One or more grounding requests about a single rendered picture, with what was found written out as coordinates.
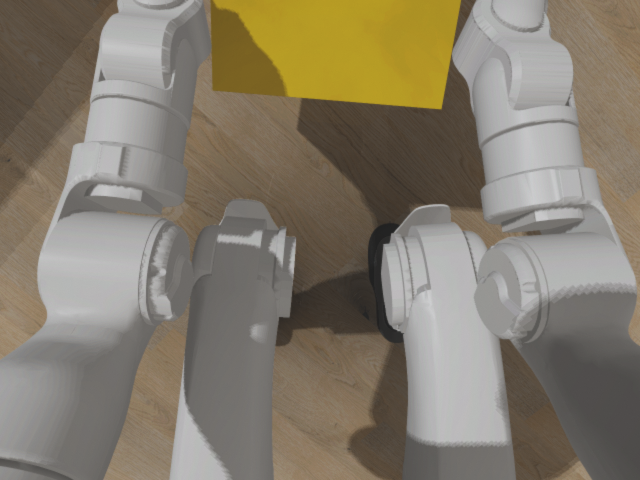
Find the carton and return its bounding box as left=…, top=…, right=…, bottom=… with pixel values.
left=211, top=0, right=461, bottom=109

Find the left robot forearm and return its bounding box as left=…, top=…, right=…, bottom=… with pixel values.
left=37, top=0, right=212, bottom=305

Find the right robot forearm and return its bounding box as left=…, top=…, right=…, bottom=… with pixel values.
left=452, top=0, right=637, bottom=307

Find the robot right foot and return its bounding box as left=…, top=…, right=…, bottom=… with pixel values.
left=368, top=223, right=404, bottom=343

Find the left robot upper arm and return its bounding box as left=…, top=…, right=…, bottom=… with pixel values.
left=0, top=209, right=194, bottom=480

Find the right robot upper arm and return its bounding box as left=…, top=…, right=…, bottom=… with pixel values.
left=474, top=232, right=640, bottom=480

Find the left robot shin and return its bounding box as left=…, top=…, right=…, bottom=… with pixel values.
left=190, top=199, right=279, bottom=297

